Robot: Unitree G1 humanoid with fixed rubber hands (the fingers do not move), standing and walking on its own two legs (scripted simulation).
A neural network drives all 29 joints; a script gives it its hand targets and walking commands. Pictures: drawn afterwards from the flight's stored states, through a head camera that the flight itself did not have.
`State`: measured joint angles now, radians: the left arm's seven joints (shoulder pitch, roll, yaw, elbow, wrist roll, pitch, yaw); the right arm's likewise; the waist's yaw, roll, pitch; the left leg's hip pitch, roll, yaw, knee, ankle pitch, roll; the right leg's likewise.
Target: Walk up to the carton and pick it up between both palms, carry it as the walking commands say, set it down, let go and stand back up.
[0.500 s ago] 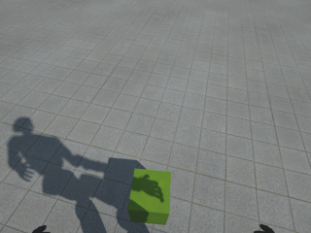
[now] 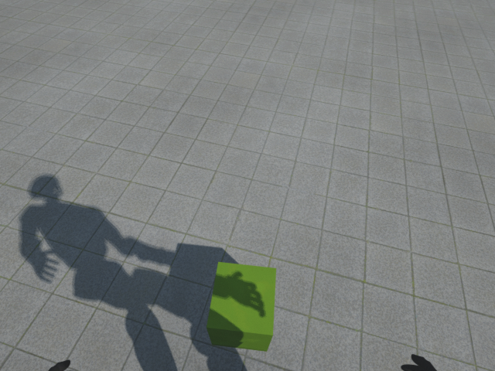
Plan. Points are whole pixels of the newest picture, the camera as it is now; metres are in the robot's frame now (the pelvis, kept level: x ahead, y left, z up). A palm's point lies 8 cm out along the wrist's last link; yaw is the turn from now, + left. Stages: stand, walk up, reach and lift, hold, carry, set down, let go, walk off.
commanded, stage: walk up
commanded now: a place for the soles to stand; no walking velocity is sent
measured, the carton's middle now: (243, 307) +0.40 +0.02 -0.63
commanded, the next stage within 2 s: reach and lift in 0.18 s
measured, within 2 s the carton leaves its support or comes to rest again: neither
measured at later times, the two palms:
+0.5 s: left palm (85, 356) +0.16 +0.28 -0.11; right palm out of the picture +0.15 -0.30 -0.11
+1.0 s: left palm (135, 296) +0.28 +0.25 -0.17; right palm (366, 310) +0.28 -0.23 -0.17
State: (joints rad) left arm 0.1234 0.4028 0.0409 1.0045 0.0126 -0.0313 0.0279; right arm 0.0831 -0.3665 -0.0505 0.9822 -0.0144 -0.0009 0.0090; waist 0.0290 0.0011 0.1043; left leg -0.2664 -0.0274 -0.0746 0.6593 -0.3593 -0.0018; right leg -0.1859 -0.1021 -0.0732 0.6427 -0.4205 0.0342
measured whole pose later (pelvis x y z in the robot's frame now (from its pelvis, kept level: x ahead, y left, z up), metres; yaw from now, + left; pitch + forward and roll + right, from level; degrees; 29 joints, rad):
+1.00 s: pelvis -0.13 +0.00 -0.08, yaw -3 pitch +21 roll -1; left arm -0.72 0.38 0.21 0.67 -0.04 0.37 -0.04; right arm -0.77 -0.26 -0.18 0.67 0.04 0.39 -0.08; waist 0.02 -0.03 0.22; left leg -1.14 0.03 -0.02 1.04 -0.27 -0.02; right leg -1.10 -0.05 0.00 1.07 -0.33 0.04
